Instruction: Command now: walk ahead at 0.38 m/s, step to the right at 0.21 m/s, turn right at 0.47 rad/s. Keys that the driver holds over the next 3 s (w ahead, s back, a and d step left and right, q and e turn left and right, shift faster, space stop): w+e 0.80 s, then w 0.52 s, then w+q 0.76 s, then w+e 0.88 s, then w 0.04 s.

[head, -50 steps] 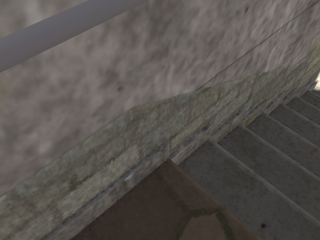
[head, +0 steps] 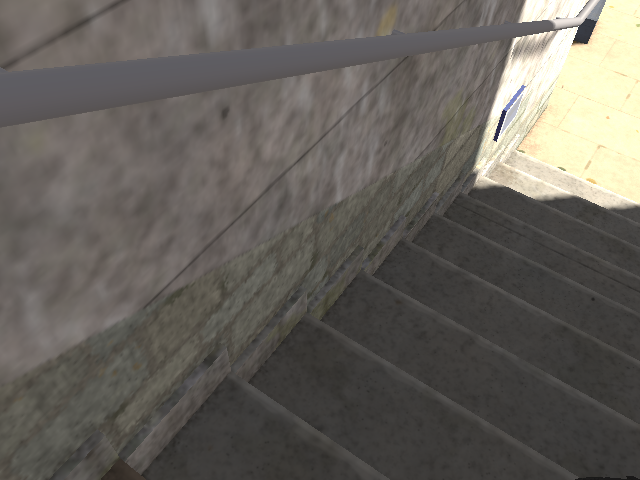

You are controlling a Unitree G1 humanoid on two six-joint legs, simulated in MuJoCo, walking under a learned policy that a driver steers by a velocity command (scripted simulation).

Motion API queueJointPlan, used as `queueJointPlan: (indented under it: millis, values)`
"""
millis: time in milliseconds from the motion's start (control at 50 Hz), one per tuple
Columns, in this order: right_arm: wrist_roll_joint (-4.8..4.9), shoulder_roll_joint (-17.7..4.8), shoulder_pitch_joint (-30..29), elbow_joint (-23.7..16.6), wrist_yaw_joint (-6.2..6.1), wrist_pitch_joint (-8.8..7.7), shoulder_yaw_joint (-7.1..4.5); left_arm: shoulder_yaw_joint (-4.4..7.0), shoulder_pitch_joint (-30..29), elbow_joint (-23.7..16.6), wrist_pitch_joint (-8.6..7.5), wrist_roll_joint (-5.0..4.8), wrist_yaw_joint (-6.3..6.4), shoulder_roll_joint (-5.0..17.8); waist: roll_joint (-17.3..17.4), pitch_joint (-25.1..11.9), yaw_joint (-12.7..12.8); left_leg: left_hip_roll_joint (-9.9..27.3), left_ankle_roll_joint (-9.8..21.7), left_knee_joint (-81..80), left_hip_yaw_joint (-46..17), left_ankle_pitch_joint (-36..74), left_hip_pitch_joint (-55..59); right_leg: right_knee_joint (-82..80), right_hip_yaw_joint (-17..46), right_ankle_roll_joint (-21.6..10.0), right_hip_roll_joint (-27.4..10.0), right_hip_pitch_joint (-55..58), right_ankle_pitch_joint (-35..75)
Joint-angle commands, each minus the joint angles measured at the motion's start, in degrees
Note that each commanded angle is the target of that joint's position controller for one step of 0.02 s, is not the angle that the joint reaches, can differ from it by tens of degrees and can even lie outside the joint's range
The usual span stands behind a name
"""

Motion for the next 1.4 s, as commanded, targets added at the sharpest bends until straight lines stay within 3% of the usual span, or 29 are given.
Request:
queueJointPlan:
  millis: [20, 60, 80, 140, 200, 340, 440, 480, 500, 520, 540, 580, 600, 660, 700, 740, 760, 820, 920, 1000, 1020, 1040, 1060, 1080, 1100, 1160, 1220, 1320, 1400]
  values:
    - [-0.82, -10.43, 7.85, -2.48, -1.12, -1.02, -3.53, 1.66, -6.04, -4.94, -0.52, -0.69, 0.21, 7.27, -4.36, -4.97, -9.52, 1.61, 2.22, -4.42, -0.93, 3.53, 17.59, 3.52, 16.32, -4.68, -12.54, -7.54, 16.77]
    - [-2.05, -17.36, 18.43, 0.45, -1.32, 0.29, -6.43, 0.58, -5.73, -9.28, -0.79, 0.04, -0.06, 5.06, 12.4, -8.71, -11.99, 20.01, 12.61, -13.87, -30.15, -14.79, 33.69, 29.25, 5.92, 3.62, -2.84, -26.7, 0.01]
    - [-0.07, -12.77, 13.71, 0.06, -1.34, 0.88, -5.49, 0.8, -3.15, -9.35, -1.1, 0.44, -0.47, 7.6, 15.93, -6.6, -8.96, 26.46, 14.96, -16.47, -36.69, -18.16, 31.61, 38.59, 4.66, 5.6, -5.44, -34.11, -16.69]
    - [0.85, -8.01, 9.25, -1.25, -1.49, 2.29, -4.4, 0.61, -4.99, -9.32, -0.88, -0.22, -2.08, 7.24, 4.75, 2.89, -6.43, 21.3, 8.88, -15.74, -22.8, -11.11, 23.46, 43.06, 3.02, 6.3, -10.92, -40.37, -8.66]
    - [-1.73, -13.13, 10.53, -1.31, -0.48, 1.42, -6.09, -0.33, -3.31, -8.96, -0.58, 1.59, -2.77, 3.75, 5.83, -3.22, -6.82, 19.81, 9.28, -13.2, -10.51, 8.73, 17.79, 45.09, -1.91, 8.19, -12.55, -29.99, 0.31]
    - [-0.52, -10.69, 11.96, -2.32, -1.69, 0.58, -5.63, 0.71, -11.7, -9.46, 1.12, -0.04, -4.35, 1.6, 6.91, 0.29, -8.81, 13.36, -0.8, 0.67, 8.55, -9.15, 2.52, 20.46, -3.76, 7.43, -12.01, -19.89, 36.47]
    - [0.35, -10.22, 13.05, -1.77, -1.28, 2.43, -6.66, 1.25, -8.88, -4.63, 1.97, -1.94, -3.21, 0.49, 6.92, 0.92, -7.64, 19.62, -4.3, 13.76, 7.02, -13.74, 3.57, 13.35, -3.78, 7.03, -15.66, -13.66, 34.47]
    - [0.13, -9.5, 10.64, 0.11, -0.38, 2.89, -6.71, 4.12, 7.31, 2.98, 0.36, 0.17, -0.84, 4.81, 2.75, -4.66, 1.68, 16.66, -6.28, 36.82, 11.15, 2.93, 2.5, 4.43, -10.9, 5.02, -11.41, 4.73, 37.43]
    - [-0.04, -8.88, 8.25, 0.63, -0.87, 2.48, -6.81, 5.05, 15.03, 7.19, -0.92, 1.32, -0.22, 9.13, -9.17, -3.03, 6.94, 9.86, -8.09, 64.39, 11.48, -19.17, -3.48, -0.62, -8.99, 1.33, -12.26, 10.59, 40.06]
    - [-2.97, -2.02, 17.67, -0.76, 0.0, 1.07, -5.62, 5.06, 12.11, 8.34, -3.1, 2.13, -1.24, 17.48, -29.15, -3.24, -3.41, 4.82, -8.39, 87.01, 5.46, -40.91, -28.79, 20.11, -1.29, -1.89, -15.12, 23.48, 67.56]
    - [-2.64, -3.39, 21.13, -2.12, 0.67, -0.43, -4.88, 4.94, 12.05, 6.33, -3.86, -0.23, -1.9, 16.67, -29.62, -13.86, -3.56, 4.59, -8.07, 91.47, -0.63, -37.77, -34.15, 21.34, 8.75, -7.01, -18.57, 25.82, 63.79]
    - [2.39, -5.34, 16.93, -4.67, -0.61, -1.59, -5.69, 5.22, 8.74, 6.41, -2.95, -0.93, -1.73, 16.13, -14.3, -16.95, -5.35, 3.94, -6.13, 87.46, -1.7, -24.5, -38.96, 3.9, 31.46, -14.22, -28.84, 17.24, 20.57]
    - [3.1, -8.31, 9.29, -4.66, -2.22, -0.61, -6.02, 2.95, 0.94, 3.82, -3.46, -0.69, -1.78, 9.98, -2.75, -9.56, -5.46, 7.17, -3.68, 76.99, -3.33, -16.16, -38.6, -1.08, 34.98, -11.91, -28.27, 6.43, 0.32]
    - [0.1, -8.65, 8.82, -3.69, -1.87, 0.33, -6.68, 0.49, -7.66, 3.63, -6.06, -0.77, 0.05, 2.21, -8.28, 0.17, -10.23, 9.17, -3.89, 46.44, -10.57, -0.71, -30.18, 3.5, 26.46, -9.37, -25.04, -12.74, 7.0]
    - [-2.37, -4.89, 3.37, -5.84, -0.5, -0.3, -5.83, 0.94, -5.24, 4.32, -5.6, 0.46, 2.76, 4.08, -7.97, -1.84, -8.28, 7.03, -5.63, 34.49, -8.69, 3.97, -27.26, 4.66, 23.98, -10.23, -21.75, -12.87, 15.88]
    - [-1.89, -3.74, 7.94, -3.48, 1.44, -0.5, -5.67, 1.32, -0.97, 5.0, -5.66, 1.8, 3.48, 4.61, -4.34, -7.16, -7.71, 4.99, -4.93, 31.58, -6.09, 14.93, -22.8, 8.2, 20.95, -10.17, -21.07, -9.8, 29.73]
    - [-0.79, -6.33, 3.08, -4.73, 2.76, -1.37, -6.67, 0.95, 2.64, 6.11, -5.78, 0.16, 4.4, 1.85, -2.21, -5.56, -6.13, 4.67, -3.58, 22.02, -8.63, 25.17, -27.24, 12.12, 18.94, -8.33, -17.95, -6.66, 18.57]
    - [-3.37, 0.77, -7.39, -6.79, 5.09, -3.05, -4.37, -0.06, 4.69, 6.51, -4.8, -0.99, 6.6, 0.4, 0.11, -1.64, -2.56, -1.84, -1.89, 2.41, -1.8, 48.59, -7.31, 11.76, 11.39, -4.31, -10.09, -23.6, -1.69]
    - [-0.74, 0.71, -6.46, -9.06, 4.72, -1.3, -4.64, -0.11, 7.15, 7.45, -2.48, -1.03, 6.0, -0.72, -5.37, 0.52, -1.17, -1.02, -2.55, -5.24, -5.57, 35.87, -5.77, 24.2, 14.93, -4.41, -9.17, -13.17, -0.96]
    - [-0.42, -3.02, 16.92, -0.47, 4.18, -0.74, -7.3, -0.84, 2.78, 8.25, -2.13, -0.25, 5.56, -0.88, -2.89, -4.2, -11.86, 3.46, -0.72, -12.74, -3.64, 29.65, 13.85, 51.52, 12.16, -1.73, -8.35, -9.23, 12.16]
    - [-1.09, -3.5, 29.69, 4.14, 4.65, -0.33, -7.43, -1.19, 3.87, 9.69, -2.82, -0.71, 3.85, -3.12, 2.7, -8.94, -15.76, 7.66, 2.47, -4.54, -7.28, 32.64, 32.28, 74.49, 8.74, 0.63, -3.97, -22.68, -3.66]
    - [-0.76, -1.72, 35.17, 7.12, 5.42, -0.19, -5.85, -1.98, 14.48, 11.79, -3.99, -0.74, 2.65, -7.8, 17.66, -14.32, -12.31, 12.5, 8.24, 13.98, -14.85, 42.05, 52.23, 97.33, 10.55, 4.0, 3.69, -46.01, -37.9]
    - [0.56, -3.43, 33.22, 6.83, 5.8, 1.22, -5.8, -2.29, 19.14, 10.64, -4.91, -1.09, 2.55, -5.32, 25.39, -15.18, -9.64, 15.42, 9.52, 10.41, -22.51, 40.83, 50.86, 105.29, 9.77, 5.54, -0.16, -53.37, -36.72]
    - [2.33, -8.72, 29.56, 6.71, 5.8, 1.55, -7.63, -1.8, 15.1, 6.45, -5.42, -3.7, 2.64, -0.61, 24.77, -16.43, -8.11, 21.9, 18.34, -4.34, -38.85, 1.15, 48.49, 96.93, 5.64, 6.3, -3.4, -58.73, -27.68]
    - [0.57, -1.63, 21.84, 5.28, 5.2, 1.85, -5.97, -0.33, 0.37, 4.72, -4.32, -3.45, 4.19, 3.16, 0.13, -4.78, -8.86, 20.48, 15.94, -14.5, -38.49, -21.7, 31.15, 89.34, 1.16, 4.76, -8.16, -58.36, -15.97]
    - [-0.44, -0.19, 7.55, 3.43, 4.01, -2.37, -4.08, 0.59, -1.62, 4.68, -3.26, -0.11, 5.6, 3.42, 1.92, 4.74, -1.69, 14.42, 11.06, -13.8, -31.96, -13.65, 2.19, 63.07, 7.67, 3.18, -15.24, -44.81, 3.89]
    - [-0.54, -0.26, 16.48, 8.46, 1.91, -1.61, -3.98, -0.9, -6.72, 2.06, -4.41, 2.96, 4.17, -4.84, 4.73, 0.28, -4.21, 8.71, 11.47, -11.54, -19.27, 21.38, 0.87, 43.43, 0.44, 7.55, -17.25, -37.42, 13.54]
    - [1.75, -0.61, 26.69, 11.78, 0.59, -0.73, -4.34, 0.23, -13.78, -0.35, -5.82, 1.89, 0.93, -2.51, 1.67, -2.66, -8.22, 7.55, 8.93, -2.38, -16.94, 15.13, 17.68, 27.27, 1.41, 3.98, -16.98, -46.96, 32.08]
    - [1.8, 0.43, 25.7, 11.68, -0.95, 1.03, -3.94, -1.04, -21.36, -3.55, -6.92, 2.23, -1.16, -6.75, 1.8, 0.47, -10.94, 1.99, 7.24, 2.45, -11.85, -1.25, -2.36, 11.43, -3.84, 5.57, -11.05, -21.44, 47.68]
Next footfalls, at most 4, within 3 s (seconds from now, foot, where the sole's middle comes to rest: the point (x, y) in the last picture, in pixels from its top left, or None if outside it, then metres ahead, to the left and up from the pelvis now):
0.02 left None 0.14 0.10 -0.77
0.50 right None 0.28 -0.33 -0.92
1.00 left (463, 456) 0.66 -0.30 -1.07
1.56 right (578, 439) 0.80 -0.67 -1.22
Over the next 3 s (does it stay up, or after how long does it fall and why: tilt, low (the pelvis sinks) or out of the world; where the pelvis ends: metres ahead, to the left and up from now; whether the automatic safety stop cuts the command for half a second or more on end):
stays up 1.42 -0.85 -0.76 its command is cut before an obstacle from the start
